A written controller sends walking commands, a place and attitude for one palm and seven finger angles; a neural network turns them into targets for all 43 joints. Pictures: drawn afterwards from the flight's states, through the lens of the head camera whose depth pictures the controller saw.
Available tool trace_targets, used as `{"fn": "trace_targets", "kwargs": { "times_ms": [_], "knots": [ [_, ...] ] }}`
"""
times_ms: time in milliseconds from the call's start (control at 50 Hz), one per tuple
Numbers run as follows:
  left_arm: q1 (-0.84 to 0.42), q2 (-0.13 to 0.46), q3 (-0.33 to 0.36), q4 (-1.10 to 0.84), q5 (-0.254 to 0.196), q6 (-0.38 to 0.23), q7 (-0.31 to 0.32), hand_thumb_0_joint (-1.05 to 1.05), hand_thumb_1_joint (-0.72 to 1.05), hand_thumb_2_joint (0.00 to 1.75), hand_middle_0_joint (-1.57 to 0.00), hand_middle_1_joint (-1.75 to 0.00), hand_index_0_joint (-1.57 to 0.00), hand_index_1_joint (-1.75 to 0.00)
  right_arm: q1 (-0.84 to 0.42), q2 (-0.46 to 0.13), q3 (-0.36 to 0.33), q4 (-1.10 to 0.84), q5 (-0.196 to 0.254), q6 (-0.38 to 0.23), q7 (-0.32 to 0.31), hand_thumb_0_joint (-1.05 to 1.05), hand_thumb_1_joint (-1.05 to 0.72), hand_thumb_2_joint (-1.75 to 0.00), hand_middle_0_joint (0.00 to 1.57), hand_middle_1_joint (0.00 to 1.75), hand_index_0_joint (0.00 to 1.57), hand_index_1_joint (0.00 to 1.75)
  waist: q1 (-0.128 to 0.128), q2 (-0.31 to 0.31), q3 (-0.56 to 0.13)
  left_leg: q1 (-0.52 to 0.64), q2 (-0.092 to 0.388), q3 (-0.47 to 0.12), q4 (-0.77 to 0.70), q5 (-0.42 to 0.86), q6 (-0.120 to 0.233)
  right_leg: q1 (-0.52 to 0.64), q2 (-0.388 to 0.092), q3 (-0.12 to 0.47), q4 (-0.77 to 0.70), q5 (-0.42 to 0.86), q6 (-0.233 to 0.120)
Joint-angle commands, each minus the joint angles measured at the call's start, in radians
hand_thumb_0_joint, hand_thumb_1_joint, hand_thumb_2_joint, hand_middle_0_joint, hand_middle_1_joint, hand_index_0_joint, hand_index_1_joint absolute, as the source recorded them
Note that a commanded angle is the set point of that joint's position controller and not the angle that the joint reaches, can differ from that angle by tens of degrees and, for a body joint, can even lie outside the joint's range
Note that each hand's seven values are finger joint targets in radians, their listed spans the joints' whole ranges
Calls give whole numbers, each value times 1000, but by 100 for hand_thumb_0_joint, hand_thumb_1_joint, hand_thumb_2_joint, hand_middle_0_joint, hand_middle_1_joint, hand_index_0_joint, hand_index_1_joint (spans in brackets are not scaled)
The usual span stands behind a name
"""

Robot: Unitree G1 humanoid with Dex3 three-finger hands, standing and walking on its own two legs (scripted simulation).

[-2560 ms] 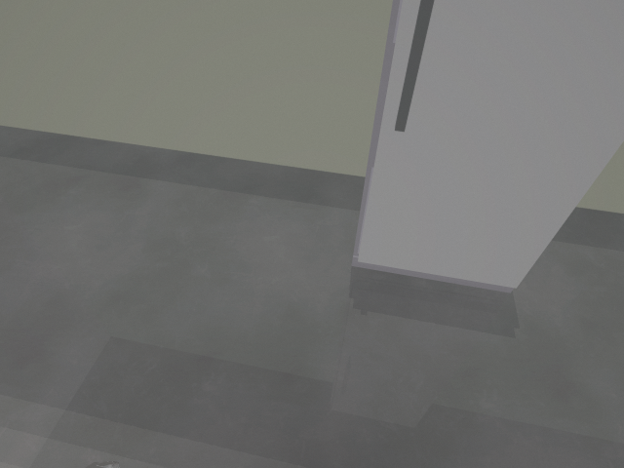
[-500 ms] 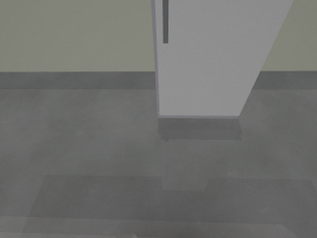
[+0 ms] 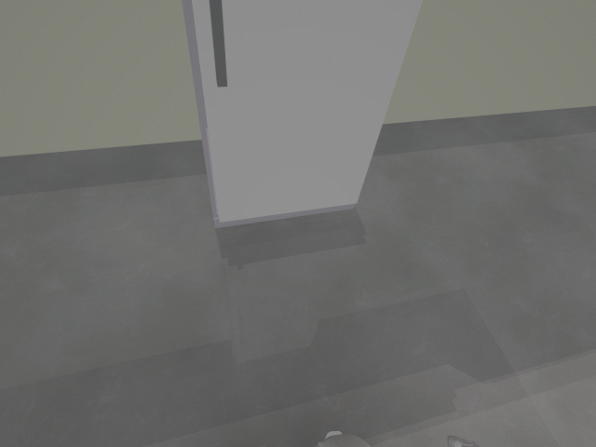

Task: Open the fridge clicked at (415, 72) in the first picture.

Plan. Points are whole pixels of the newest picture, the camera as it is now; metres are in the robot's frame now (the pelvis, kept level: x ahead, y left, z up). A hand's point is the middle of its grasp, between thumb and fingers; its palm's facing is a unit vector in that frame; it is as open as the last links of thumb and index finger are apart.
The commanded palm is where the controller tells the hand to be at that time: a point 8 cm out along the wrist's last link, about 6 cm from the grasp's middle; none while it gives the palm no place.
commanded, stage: walk to a spot facing it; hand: left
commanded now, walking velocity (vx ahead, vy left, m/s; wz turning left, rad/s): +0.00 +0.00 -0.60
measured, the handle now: (214, 0) +0.95 +0.28 +0.14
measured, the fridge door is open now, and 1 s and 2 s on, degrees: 0 0 0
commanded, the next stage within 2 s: turn to face it in 1.02 s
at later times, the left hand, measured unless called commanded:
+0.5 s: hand (230, 415) +0.19 +0.11 -0.16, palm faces -0.32 -0.92 -0.22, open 7.4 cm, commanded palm none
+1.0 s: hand (267, 297) +0.40 +0.08 -0.17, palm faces -0.49 -0.85 -0.17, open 7.4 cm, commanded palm none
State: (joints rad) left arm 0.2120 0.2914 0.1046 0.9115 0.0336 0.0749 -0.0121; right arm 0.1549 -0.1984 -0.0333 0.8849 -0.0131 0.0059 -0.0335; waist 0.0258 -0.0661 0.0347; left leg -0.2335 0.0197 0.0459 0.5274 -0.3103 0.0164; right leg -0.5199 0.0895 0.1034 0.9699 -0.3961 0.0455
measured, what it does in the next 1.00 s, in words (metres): walks ahead, turning right: right foot, then left foot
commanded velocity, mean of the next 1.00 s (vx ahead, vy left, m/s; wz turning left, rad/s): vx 0.21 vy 0.00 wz -0.53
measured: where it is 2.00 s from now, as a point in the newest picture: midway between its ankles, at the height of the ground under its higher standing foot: (333, 415)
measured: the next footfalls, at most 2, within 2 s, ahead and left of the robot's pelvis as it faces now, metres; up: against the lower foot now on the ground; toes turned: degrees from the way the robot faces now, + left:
right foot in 0.36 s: +0.01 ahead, -0.16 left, +0.00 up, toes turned -21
left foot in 0.72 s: +0.32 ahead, +0.00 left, +0.00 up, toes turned -17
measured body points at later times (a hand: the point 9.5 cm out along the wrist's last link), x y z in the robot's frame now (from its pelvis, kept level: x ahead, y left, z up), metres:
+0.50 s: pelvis +0.05 -0.05 +0.00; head +0.07 -0.06 +0.45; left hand +0.20 +0.16 -0.14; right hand -0.04 -0.31 -0.15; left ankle +0.07 +0.09 -0.67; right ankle -0.03 -0.14 -0.74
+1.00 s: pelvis +0.24 -0.05 +0.01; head +0.27 -0.04 +0.45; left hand +0.43 +0.13 -0.15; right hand +0.14 -0.27 -0.13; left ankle +0.28 +0.02 -0.74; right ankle +0.18 -0.17 -0.64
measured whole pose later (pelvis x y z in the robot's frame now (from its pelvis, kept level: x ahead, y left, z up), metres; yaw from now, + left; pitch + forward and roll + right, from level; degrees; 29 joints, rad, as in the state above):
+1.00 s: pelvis +0.24 -0.05 +0.01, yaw -35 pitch -1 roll -1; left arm 0.23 0.22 0.10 0.97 0.03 0.04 -0.03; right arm 0.28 -0.15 -0.04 1.01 -0.02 -0.06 -0.03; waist 0.01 -0.04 0.05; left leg -0.18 0.10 0.30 0.46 -0.27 0.04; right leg -0.57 -0.08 -0.08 1.16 -0.26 0.04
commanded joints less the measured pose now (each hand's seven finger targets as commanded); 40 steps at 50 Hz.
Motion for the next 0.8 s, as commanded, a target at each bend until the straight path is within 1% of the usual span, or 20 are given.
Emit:
{"fn": "trace_targets", "kwargs": {
  "times_ms": [0,80,220,260,280,300,320,340,360,380,420,440,560,620,660,680,700,720,740,780],
  "knots": [
    [12,47,12,-81,-3,-19,-24,0,90,90,-20,-30,-20,-30,-18,-168,-36,-82,-11,-27,-12,0,-90,-90,20,30,20,30,5,225,6,60,242,-109,-226,288,100,-107,-76,-59,264,29,33],
    [-81,28,-1,-110,-12,-17,-26,0,90,90,-20,-30,-20,-30,104,-185,-48,-43,-10,-27,-10,0,-90,-90,20,30,20,30,-49,219,-2,170,292,-80,-188,470,132,-100,-118,-96,123,-12,43],
    [-184,6,-17,-136,-5,-32,-53,0,90,90,-20,-30,-20,-30,182,-227,-65,14,-21,-32,10,0,-90,-90,20,30,20,30,-96,262,8,133,354,-24,-242,51,107,66,-128,-208,-222,-71,0],
    [-153,5,-14,-125,-6,-43,-53,0,90,90,-20,-30,-20,-30,171,-232,-63,22,-22,-33,13,0,-90,-90,20,30,20,30,-72,248,-2,94,358,13,-187,41,80,172,-115,-223,-340,-49,-21],
    [-74,9,-10,-99,-6,-52,-49,0,90,90,-20,-30,-20,-30,155,-231,-61,21,-21,-32,14,0,-90,-90,20,30,20,30,-26,209,-32,51,334,59,-81,29,47,297,-92,-244,-446,27,-37],
    [47,59,1,-56,-3,-65,-39,0,90,90,-20,-30,-20,-30,154,-210,-55,18,-13,-32,22,0,-90,-90,20,30,20,30,28,87,-94,-87,287,139,121,30,-8,540,-123,-198,-554,74,-74],
    [177,203,29,-20,2,-82,-18,0,90,90,-20,-30,-20,-30,132,-125,-30,-27,1,-30,36,0,-90,-90,20,30,20,30,90,-263,-158,-430,153,234,455,-260,-73,815,-408,212,-674,-32,-191],
    [274,252,36,6,-25,-76,-1,0,90,90,-20,-30,-20,-30,-28,-143,-24,-95,-13,-29,35,0,-90,-90,20,30,20,30,151,-225,-112,-578,100,80,622,-344,-77,749,-512,424,-717,122,-263],
    [249,237,38,5,-23,-84,11,0,90,90,-20,-30,-20,-30,-65,-149,-31,-104,-9,-34,35,0,-90,-90,20,30,20,30,127,-169,-69,-606,128,1,678,-249,-69,678,-489,429,-732,70,-283],
    [192,199,26,-3,-19,-94,12,0,90,90,-20,-30,-20,-30,-77,-154,-35,-88,-13,-39,38,0,-90,-90,20,30,20,30,102,-137,1,-607,146,-16,690,-176,-72,598,-458,392,-747,28,-278],
    [65,121,1,-26,-12,-104,15,0,90,90,-20,-30,-20,-30,9,-143,-42,-36,-20,-35,44,0,-90,-90,20,30,20,30,8,-51,25,-486,159,-11,596,-75,-88,472,-376,190,-723,130,-237],
    [45,111,-3,-29,-9,-113,13,0,90,90,-20,-30,-20,-30,46,-128,-41,-18,-21,-30,46,0,-90,-90,20,30,20,30,-16,-54,27,-439,148,15,555,-50,-99,427,-346,130,-725,200,-224],
    [97,110,-11,29,-9,-133,12,0,90,90,-20,-30,-20,-30,0,-96,-38,-38,-13,-36,63,0,-90,-90,20,30,20,30,-15,-71,57,-372,112,48,333,76,-95,387,-302,89,-739,249,-210],
    [93,115,-7,45,-4,-130,15,0,90,90,-20,-30,-20,-30,-19,-90,-37,-49,-7,-50,64,0,-90,-90,20,30,20,30,-18,-82,64,-242,89,55,196,64,-74,345,-304,102,-707,269,-193],
    [55,121,2,43,-10,-128,17,0,90,90,-20,-30,-20,-30,88,-112,-43,-15,-7,-63,51,0,-90,-90,20,30,20,30,-75,-45,23,-42,55,73,70,104,-64,304,-271,85,-596,341,-171],
    [46,109,3,43,-15,-125,13,0,90,90,-20,-30,-20,-30,229,-151,-54,33,-10,-70,38,0,-90,-90,20,30,20,30,-135,25,-48,146,44,79,0,125,-60,270,-212,43,-414,415,-142],
    [88,43,-2,34,-26,-118,5,0,90,90,-20,-30,-20,-30,366,-254,-77,70,-26,-77,21,0,-90,-90,20,30,20,30,-175,247,-158,357,235,-139,-73,41,-11,131,-103,-35,-122,236,-98],
    [134,-21,-17,16,-29,-114,-4,0,90,90,-20,-30,-20,-30,445,-341,-84,82,-25,-73,17,0,-90,-90,20,30,20,30,-165,495,-213,427,481,-472,-218,-3,63,-36,-7,-120,204,-206,-56],
    [107,4,-12,17,-21,-111,2,0,90,90,-20,-30,-20,-30,371,-288,-65,82,-19,-68,12,0,-90,-90,20,30,20,30,-142,420,-194,317,514,-531,-308,-191,64,-74,-56,-36,338,-174,-71],
    [16,-5,-5,15,-9,-104,-20,0,90,90,-20,-30,-20,-30,204,-170,-40,45,-14,-74,11,0,-90,-90,20,30,20,30,-85,248,61,40,435,-343,-356,-242,56,-114,-157,-64,382,15,-67]
  ]
}}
